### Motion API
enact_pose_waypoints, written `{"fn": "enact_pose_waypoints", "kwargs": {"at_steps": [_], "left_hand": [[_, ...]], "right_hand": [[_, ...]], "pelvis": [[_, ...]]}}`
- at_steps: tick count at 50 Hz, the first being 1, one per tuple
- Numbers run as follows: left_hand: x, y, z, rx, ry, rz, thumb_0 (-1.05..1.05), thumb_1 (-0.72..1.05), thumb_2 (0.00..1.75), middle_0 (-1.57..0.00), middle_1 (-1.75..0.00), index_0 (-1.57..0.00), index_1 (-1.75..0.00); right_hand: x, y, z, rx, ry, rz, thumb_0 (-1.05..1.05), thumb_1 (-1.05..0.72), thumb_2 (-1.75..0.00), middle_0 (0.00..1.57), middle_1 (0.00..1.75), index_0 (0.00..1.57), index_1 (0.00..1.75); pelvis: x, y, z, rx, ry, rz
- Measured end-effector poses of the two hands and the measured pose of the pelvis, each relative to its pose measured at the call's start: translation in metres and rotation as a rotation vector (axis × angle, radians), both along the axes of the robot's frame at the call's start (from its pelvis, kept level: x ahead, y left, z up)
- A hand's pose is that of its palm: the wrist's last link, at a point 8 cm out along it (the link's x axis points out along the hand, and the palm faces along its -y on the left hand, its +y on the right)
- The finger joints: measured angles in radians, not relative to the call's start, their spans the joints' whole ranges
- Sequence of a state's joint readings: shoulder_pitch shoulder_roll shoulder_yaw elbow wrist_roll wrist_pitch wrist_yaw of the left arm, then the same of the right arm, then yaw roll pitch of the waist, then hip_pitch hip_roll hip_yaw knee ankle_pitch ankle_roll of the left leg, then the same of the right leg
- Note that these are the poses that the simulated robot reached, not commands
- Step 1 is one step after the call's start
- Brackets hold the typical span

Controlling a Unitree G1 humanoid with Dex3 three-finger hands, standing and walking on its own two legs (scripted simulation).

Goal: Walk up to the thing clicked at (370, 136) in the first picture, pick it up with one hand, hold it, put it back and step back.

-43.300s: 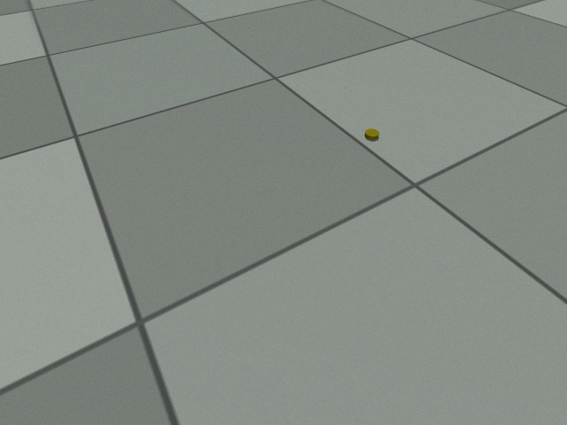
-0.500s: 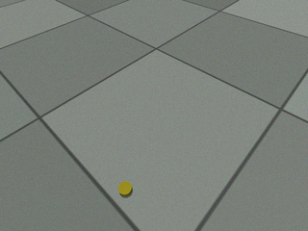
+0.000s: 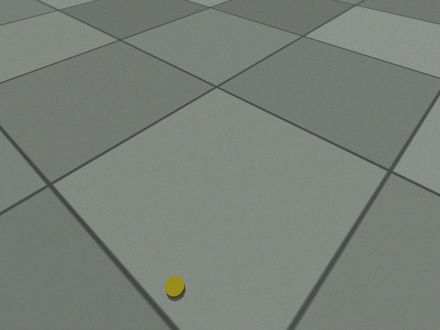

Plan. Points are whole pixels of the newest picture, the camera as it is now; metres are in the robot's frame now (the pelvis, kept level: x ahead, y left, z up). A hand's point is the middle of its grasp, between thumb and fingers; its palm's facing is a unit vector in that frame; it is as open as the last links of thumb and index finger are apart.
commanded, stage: walk up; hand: left
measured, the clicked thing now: (174, 287) +0.48 +0.22 -0.77
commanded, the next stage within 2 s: stand in 1.00 s
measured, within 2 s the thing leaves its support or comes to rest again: neither
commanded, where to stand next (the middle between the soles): +0.07 +0.02 m, yaw -5 degrees
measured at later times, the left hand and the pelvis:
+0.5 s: hand out of the picture +0.09 +0.25 -0.15, palm faces +0.00 -0.94 -0.34, open 7.4 cm; pelvis +0.01 -0.01 +0.00, yaw +0 degrees
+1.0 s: hand out of the picture +0.10 +0.25 -0.15, palm faces -0.01 -0.94 -0.34, open 7.4 cm; pelvis +0.01 +0.00 +0.00, yaw +0 degrees
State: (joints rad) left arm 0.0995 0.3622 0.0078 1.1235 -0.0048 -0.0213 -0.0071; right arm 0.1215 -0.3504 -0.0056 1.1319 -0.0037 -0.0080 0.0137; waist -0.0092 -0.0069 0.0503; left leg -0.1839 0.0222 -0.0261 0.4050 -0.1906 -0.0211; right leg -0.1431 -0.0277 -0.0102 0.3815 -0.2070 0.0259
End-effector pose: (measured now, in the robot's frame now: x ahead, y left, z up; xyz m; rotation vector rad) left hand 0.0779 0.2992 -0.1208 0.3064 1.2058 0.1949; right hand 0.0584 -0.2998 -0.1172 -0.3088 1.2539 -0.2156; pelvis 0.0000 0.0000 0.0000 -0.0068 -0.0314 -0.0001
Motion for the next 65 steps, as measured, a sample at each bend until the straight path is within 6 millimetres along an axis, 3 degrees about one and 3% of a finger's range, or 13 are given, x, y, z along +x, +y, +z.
{"fn": "enact_pose_waypoints", "kwargs": {"at_steps": [8, 14, 29, 39, 53, 65], "left_hand": [[0.012, -0.001, 0.007, 0.01, -0.019, 0.006, 0.01, 0.9, 0.9, -0.21, -0.3, -0.21, -0.3], [0.013, -0.003, 0.009, 0.011, -0.02, 0.012, 0.01, 0.9, 0.9, -0.21, -0.3, -0.21, -0.3], [-0.001, -0.009, 0.005, 0.005, 0.024, 0.021, 0.01, 0.9, 0.9, -0.21, -0.3, -0.21, -0.3], [0.002, -0.009, 0.003, 0.001, 0.028, 0.016, 0.01, 0.9, 0.9, -0.21, -0.3, -0.21, -0.3], [0.015, -0.007, 0.005, 0.004, 0.0, 0.003, 0.01, 0.9, 0.9, -0.21, -0.3, -0.21, -0.3], [0.005, -0.007, 0.005, 0.006, 0.021, -0.001, 0.01, 0.9, 0.9, -0.21, -0.3, -0.21, -0.3]], "right_hand": [[0.033, 0.0, 0.003, 0.006, -0.065, 0.017, 0.01, -0.91, -0.9, 0.2, 0.3, 0.21, 0.3], [0.044, 0.002, 0.004, 0.017, -0.085, 0.028, 0.01, -0.91, -0.9, 0.2, 0.3, 0.21, 0.3], [0.025, -0.002, -0.001, 0.019, -0.025, 0.01, 0.01, -0.91, -0.9, 0.2, 0.3, 0.21, 0.3], [0.011, -0.003, -0.002, 0.013, 0.01, -0.007, 0.01, -0.91, -0.9, 0.2, 0.3, 0.21, 0.3], [0.02, 0.0, 0.0, 0.01, -0.015, 0.002, 0.01, -0.91, -0.9, 0.2, 0.3, 0.21, 0.3], [0.027, -0.002, 0.002, 0.004, -0.029, 0.021, 0.01, -0.9, -0.9, 0.2, 0.3, 0.21, 0.3]], "pelvis": [[0.005, -0.001, 0.002, 0.003, -0.004, 0.003], [0.007, -0.003, 0.003, 0.005, -0.006, 0.005], [0.007, -0.006, 0.004, 0.004, -0.008, 0.002], [0.009, -0.006, 0.003, 0.004, -0.004, 0.002], [0.012, -0.004, 0.003, 0.005, -0.005, -0.001], [0.01, -0.005, 0.004, 0.005, -0.003, -0.001]]}}
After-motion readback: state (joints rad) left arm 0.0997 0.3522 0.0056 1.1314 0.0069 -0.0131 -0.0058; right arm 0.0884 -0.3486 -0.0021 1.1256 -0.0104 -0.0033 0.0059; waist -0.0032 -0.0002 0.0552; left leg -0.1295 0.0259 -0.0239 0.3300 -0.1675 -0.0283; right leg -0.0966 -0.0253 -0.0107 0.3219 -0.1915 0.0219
